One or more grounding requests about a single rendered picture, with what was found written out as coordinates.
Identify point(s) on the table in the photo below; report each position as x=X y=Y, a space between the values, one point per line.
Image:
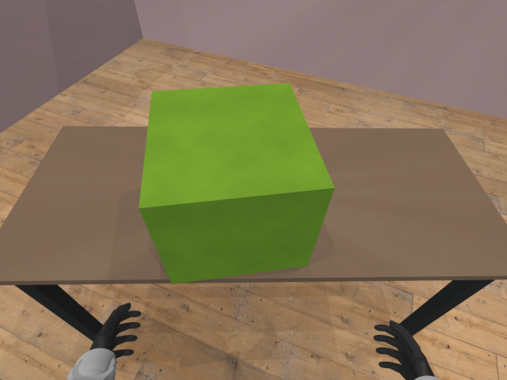
x=406 y=207

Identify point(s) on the robot left forearm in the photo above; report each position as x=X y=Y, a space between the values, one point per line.
x=96 y=364

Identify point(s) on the carton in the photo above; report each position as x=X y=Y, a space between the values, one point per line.
x=233 y=182

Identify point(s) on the robot left hand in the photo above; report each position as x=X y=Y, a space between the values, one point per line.
x=107 y=337

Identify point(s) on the robot right hand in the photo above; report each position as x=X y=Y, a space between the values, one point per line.
x=413 y=362

